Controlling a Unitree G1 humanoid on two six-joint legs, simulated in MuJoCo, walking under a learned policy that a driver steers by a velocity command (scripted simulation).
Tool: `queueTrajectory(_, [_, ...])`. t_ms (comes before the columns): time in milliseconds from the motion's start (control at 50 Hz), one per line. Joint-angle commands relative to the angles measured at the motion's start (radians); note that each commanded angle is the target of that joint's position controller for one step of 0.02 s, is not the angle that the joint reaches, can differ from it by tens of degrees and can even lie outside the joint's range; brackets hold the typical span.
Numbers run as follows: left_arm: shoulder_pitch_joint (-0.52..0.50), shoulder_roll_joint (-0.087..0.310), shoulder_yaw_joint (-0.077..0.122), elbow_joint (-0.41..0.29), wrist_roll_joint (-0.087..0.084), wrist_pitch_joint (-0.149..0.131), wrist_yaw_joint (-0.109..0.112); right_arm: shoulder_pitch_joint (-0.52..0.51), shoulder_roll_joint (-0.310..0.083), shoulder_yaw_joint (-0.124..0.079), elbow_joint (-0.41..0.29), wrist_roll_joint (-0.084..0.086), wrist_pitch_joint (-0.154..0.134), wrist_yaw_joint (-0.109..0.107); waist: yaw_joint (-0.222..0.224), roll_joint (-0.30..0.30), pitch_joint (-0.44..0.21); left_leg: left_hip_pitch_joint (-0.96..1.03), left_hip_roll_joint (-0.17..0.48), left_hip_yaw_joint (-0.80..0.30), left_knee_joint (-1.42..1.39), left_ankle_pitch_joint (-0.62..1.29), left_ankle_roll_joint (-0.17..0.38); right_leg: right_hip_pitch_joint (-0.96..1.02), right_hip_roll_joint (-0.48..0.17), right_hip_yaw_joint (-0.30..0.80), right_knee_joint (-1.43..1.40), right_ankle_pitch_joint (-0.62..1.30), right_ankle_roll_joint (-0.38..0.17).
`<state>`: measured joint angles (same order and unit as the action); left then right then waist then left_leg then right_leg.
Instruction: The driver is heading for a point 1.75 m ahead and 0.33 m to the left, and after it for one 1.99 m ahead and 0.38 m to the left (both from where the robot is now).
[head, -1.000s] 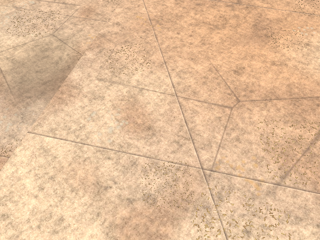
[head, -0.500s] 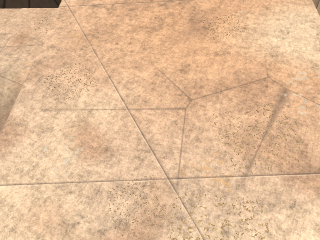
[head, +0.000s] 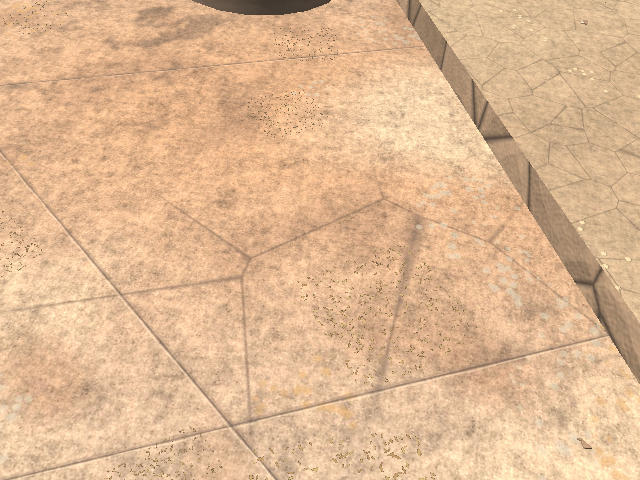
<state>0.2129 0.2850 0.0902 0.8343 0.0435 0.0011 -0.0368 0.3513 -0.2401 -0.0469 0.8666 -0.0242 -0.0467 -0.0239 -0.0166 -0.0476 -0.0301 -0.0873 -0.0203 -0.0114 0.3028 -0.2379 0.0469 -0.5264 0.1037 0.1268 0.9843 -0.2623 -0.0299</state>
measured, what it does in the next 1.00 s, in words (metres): walks ahead: right foot, then left foot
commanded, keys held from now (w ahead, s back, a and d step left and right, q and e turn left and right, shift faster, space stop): w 0.66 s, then w+q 0.34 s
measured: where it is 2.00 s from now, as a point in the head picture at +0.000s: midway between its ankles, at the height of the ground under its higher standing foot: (282, 311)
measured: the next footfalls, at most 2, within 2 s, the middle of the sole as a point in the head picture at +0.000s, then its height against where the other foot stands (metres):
right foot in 0.30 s outside the picture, level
left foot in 0.84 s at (295, 464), level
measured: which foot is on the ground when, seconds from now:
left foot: down 0.00-0.30, up 0.32-0.82, down 0.84-1.00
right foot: up 0.00-0.28, down 0.30-0.86, up 0.88-1.00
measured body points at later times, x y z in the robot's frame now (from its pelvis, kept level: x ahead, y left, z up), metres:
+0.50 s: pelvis +0.22 -0.07 +0.00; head +0.23 -0.08 +0.44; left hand +0.29 +0.19 -0.13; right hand +0.24 -0.32 -0.15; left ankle +0.20 +0.08 -0.67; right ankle +0.21 -0.13 -0.75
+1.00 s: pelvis +0.50 -0.03 -0.01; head +0.53 -0.02 +0.43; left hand +0.55 +0.23 -0.15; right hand +0.58 -0.29 -0.14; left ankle +0.53 +0.02 -0.75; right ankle +0.45 -0.18 -0.66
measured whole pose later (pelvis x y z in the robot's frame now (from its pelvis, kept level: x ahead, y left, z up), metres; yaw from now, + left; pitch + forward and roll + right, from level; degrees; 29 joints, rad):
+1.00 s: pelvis +0.50 -0.03 -0.01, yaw +6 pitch +0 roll +0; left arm 0.23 0.24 0.03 0.89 0.04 -0.08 -0.01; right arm 0.26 -0.25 -0.07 0.92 -0.01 -0.05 0.02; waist 0.00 -0.02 0.07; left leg -0.27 -0.12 0.03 0.43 -0.16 0.13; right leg -0.44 -0.05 0.01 1.16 -0.31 -0.03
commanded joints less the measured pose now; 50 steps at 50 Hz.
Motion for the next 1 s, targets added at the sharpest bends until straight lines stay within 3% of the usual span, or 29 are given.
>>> queueTrajectory(20, [-0.058,0.051,0.004,-0.057,0.002,-0.016,-0.012,0.023,-0.114,-0.027,-0.025,0.005,-0.041,0.014,-0.004,0.159,0.136,0.079,0.220,-0.230,-0.206,-0.134,0.117,-0.251,-0.051,-0.002,0.038,0.066,0.021])
queueTrajectory(120, [-0.226,0.019,-0.023,-0.107,0.004,-0.023,-0.022,0.115,-0.108,-0.028,0.022,0.010,-0.047,0.020,-0.058,0.171,0.140,0.130,0.218,-0.156,-0.194,0.090,0.136,-0.233,-0.128,-0.139,-0.175,0.111,0.051])
queueTrajectory(200, [-0.304,0.000,-0.041,-0.142,-0.008,-0.032,-0.026,0.172,-0.131,-0.030,0.058,0.003,-0.045,0.021,-0.076,0.197,0.141,0.105,0.233,-0.108,-0.127,0.346,0.132,-0.076,-0.111,-0.216,-0.353,0.055,0.014])
queueTrajectory(240, [-0.262,0.015,-0.038,-0.136,-0.011,-0.037,-0.015,0.165,-0.144,-0.032,0.068,0.004,-0.040,0.019,-0.042,0.202,0.125,0.089,0.256,-0.102,-0.075,0.499,0.123,0.048,-0.084,-0.235,-0.410,0.031,-0.027])
queueTrajectory(260, [-0.193,0.027,-0.032,-0.115,-0.012,-0.041,-0.006,0.151,-0.150,-0.032,0.070,0.007,-0.038,0.019,-0.001,0.194,0.094,0.084,0.254,-0.087,-0.003,0.653,0.111,0.154,-0.057,-0.238,-0.450,0.034,-0.048])
queueTrajectory(280, [-0.060,0.041,-0.021,-0.069,-0.009,-0.049,0.005,0.135,-0.152,-0.031,0.074,0.015,-0.034,0.019,0.068,0.154,0.025,0.061,0.221,-0.038,0.153,0.764,0.090,0.329,-0.033,-0.243,-0.529,0.084,-0.073])
queueTrajectory(300, [0.099,0.085,-0.005,-0.020,0.005,-0.062,0.020,0.126,-0.137,-0.024,0.066,0.022,-0.034,0.019,0.131,0.116,-0.081,-0.067,0.181,0.003,0.347,0.662,0.067,0.579,-0.092,-0.177,-0.534,0.083,-0.102])
queueTrajectory(320, [0.261,0.186,0.019,-0.005,0.028,-0.068,0.036,0.130,-0.047,0.002,0.009,0.043,-0.036,0.028,0.177,-0.072,-0.236,-0.364,0.091,0.063,0.689,0.236,0.021,0.876,-0.401,0.217,-0.591,-0.157,-0.185])
queueTrajectory(340, [0.272,0.221,0.024,0.010,0.005,-0.061,0.033,0.158,-0.056,-0.007,0.010,0.030,-0.033,0.023,0.146,-0.154,-0.257,-0.522,-0.018,0.011,0.883,-0.290,0.025,0.858,-0.542,0.554,-0.725,-0.145,-0.244])
queueTrajectory(360, [0.179,0.163,0.011,0.011,-0.017,-0.056,0.030,0.085,-0.113,-0.027,0.007,0.011,-0.026,0.021,0.106,-0.045,-0.098,-0.571,0.051,-0.048,0.944,-0.205,0.042,0.721,-0.483,0.438,-0.724,-0.164,-0.224])
queueTrajectory(380, [0.087,0.100,-0.007,-0.005,-0.022,-0.059,0.025,0.053,-0.090,-0.021,-0.001,0.010,-0.033,0.032,0.067,-0.020,0.003,-0.561,0.086,-0.044,0.906,-0.116,0.046,0.579,-0.435,0.308,-0.756,-0.086,-0.204])
queueTrajectory(400, [0.036,0.060,-0.019,-0.011,-0.021,-0.066,0.022,0.043,-0.069,-0.018,0.005,0.009,-0.032,0.037,0.038,-0.018,0.046,-0.524,0.112,-0.032,0.857,-0.068,0.043,0.492,-0.376,0.206,-0.790,-0.013,-0.175])
queueTrajectory(420, [0.023,0.038,-0.026,-0.005,-0.025,-0.072,0.024,0.057,-0.063,-0.018,0.015,-0.004,-0.021,0.043,0.012,-0.039,0.071,-0.489,0.125,-0.021,0.826,-0.048,0.032,0.432,-0.335,0.138,-0.812,0.055,-0.158])
queueTrajectory(440, [0.025,0.025,-0.031,0.004,-0.027,-0.080,0.026,0.077,-0.051,-0.016,0.027,-0.012,-0.009,0.050,-0.005,-0.046,0.070,-0.459,0.130,-0.013,0.810,-0.032,0.020,0.404,-0.308,0.086,-0.830,0.112,-0.152])
queueTrajectory(500, [0.093,0.047,-0.027,0.044,-0.035,-0.101,0.028,0.022,-0.048,-0.021,0.010,-0.016,0.008,0.064,-0.016,-0.026,0.087,-0.512,0.135,0.016,0.777,0.021,-0.005,0.408,-0.295,0.022,-0.861,0.267,-0.174])
queueTrajectory(560, [0.155,0.038,-0.032,0.075,-0.036,-0.103,0.029,-0.118,-0.046,-0.019,-0.034,-0.016,0.012,0.067,0.006,-0.017,0.123,-0.610,0.146,0.036,0.682,0.117,-0.029,0.438,-0.281,-0.022,-0.880,0.345,-0.180])
queueTrajectory(620, [0.194,0.038,-0.038,0.098,-0.036,-0.104,0.030,-0.242,-0.027,-0.006,-0.075,-0.009,0.008,0.069,0.028,-0.011,0.133,-0.588,0.124,0.065,0.508,0.211,-0.036,0.452,-0.259,-0.072,-0.870,0.453,-0.167])
queueTrajectory(700, [0.248,0.059,-0.038,0.132,-0.028,-0.105,0.041,-0.350,-0.026,0.006,-0.109,-0.002,0.004,0.067,0.053,-0.010,0.142,-0.539,0.084,0.097,0.340,0.251,0.001,0.547,-0.289,-0.111,-0.868,0.543,-0.154])
queueTrajectory(760, [0.241,0.068,-0.038,0.149,-0.018,-0.102,0.055,-0.338,-0.043,0.001,-0.112,-0.001,-0.001,0.062,0.028,-0.010,0.126,-0.466,0.035,0.109,0.280,0.168,0.059,0.641,-0.322,-0.162,-0.787,0.764,-0.133])
queueTrajectory(800, [0.225,0.090,-0.033,0.154,-0.007,-0.094,0.064,-0.207,-0.071,-0.014,-0.071,-0.004,-0.007,0.050,-0.030,-0.030,0.041,-0.315,-0.033,0.132,0.264,0.076,0.104,0.684,-0.322,-0.202,-0.578,1.027,-0.110])
queueTrajectory(820, [0.215,0.099,-0.031,0.151,-0.007,-0.085,0.064,-0.066,-0.087,-0.026,-0.023,-0.009,-0.013,0.045,-0.089,-0.017,-0.033,-0.156,-0.065,0.142,0.200,0.090,0.127,0.653,-0.302,-0.233,-0.384,1.022,-0.093])
queueTrajectory(840, [0.213,0.093,-0.036,0.131,-0.013,-0.083,0.065,0.085,-0.141,-0.046,0.018,-0.027,-0.018,0.037,-0.145,0.016,-0.121,0.089,0.035,0.010,0.190,0.063,0.175,0.468,-0.278,-0.255,-0.129,0.790,-0.075])
queueTrajectory(860, [0.291,0.009,-0.051,0.091,-0.045,-0.088,0.047,0.155,-0.261,-0.080,0.020,-0.036,-0.014,0.030,-0.102,0.237,-0.231,0.374,0.323,-0.497,0.140,0.013,0.329,0.086,-0.100,-0.282,0.287,0.174,-0.024])
queueTrajectory(880, [0.249,0.062,-0.035,0.083,-0.024,-0.095,0.041,0.097,-0.241,-0.077,0.023,0.008,-0.002,0.043,-0.080,0.191,-0.256,0.389,0.371,-0.759,-0.006,0.032,0.365,-0.074,-0.037,-0.112,0.416,-0.219,-0.028])
queueTrajectory(900, [0.151,0.070,-0.033,0.046,-0.020,-0.102,0.036,-0.001,-0.214,-0.070,0.009,0.021,0.001,0.044,-0.043,0.132,-0.096,0.259,0.338,-0.598,-0.020,-0.019,0.331,-0.154,-0.109,-0.067,0.407,-0.132,-0.036])
queueTrajectory(920, [0.102,0.068,-0.036,0.031,-0.021,-0.113,0.033,-0.053,-0.157,-0.057,-0.001,0.018,0.000,0.044,-0.027,0.057,-0.005,0.118,0.304,-0.489,-0.052,0.048,0.297,-0.138,-0.150,-0.077,0.337,-0.058,-0.034])
queueTrajectory(940, [0.088,0.056,-0.036,0.028,-0.017,-0.109,0.033,-0.080,-0.130,-0.049,-0.002,0.016,-0.003,0.041,0.006,0.033,0.047,0.017,0.255,-0.412,-0.073,0.127,0.261,-0.096,-0.178,-0.077,0.263,-0.035,-0.026])
queueTrajectory(960, [0.099,0.047,-0.038,0.022,-0.004,-0.092,0.033,-0.093,-0.109,-0.042,0.004,0.022,-0.008,0.036,0.038,0.042,0.060,-0.061,0.209,-0.347,-0.088,0.198,0.235,-0.039,-0.195,-0.076,0.208,-0.028,-0.008])
queueTrajectory(1000, [0.104,0.027,-0.042,0.014,0.008,-0.061,0.028,-0.069,-0.118,-0.042,0.010,0.025,-0.024,0.035,0.053,0.064,0.041,-0.111,0.171,-0.287,-0.099,0.289,0.233,0.007,-0.196,-0.093,0.150,-0.024,0.023])
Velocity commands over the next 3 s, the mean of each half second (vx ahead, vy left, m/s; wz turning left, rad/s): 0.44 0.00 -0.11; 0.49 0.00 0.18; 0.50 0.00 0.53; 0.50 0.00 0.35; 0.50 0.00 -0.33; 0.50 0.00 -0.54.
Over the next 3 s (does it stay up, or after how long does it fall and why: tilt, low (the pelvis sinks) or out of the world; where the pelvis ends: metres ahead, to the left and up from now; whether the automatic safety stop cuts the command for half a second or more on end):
stays up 1.50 0.32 -0.03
